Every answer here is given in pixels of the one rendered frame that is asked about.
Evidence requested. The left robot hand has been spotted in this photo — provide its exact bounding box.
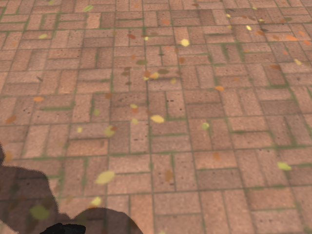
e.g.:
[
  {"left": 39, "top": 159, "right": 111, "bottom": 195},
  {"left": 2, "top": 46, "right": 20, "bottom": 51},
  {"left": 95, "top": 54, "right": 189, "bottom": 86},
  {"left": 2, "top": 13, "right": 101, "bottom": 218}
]
[{"left": 40, "top": 222, "right": 86, "bottom": 234}]

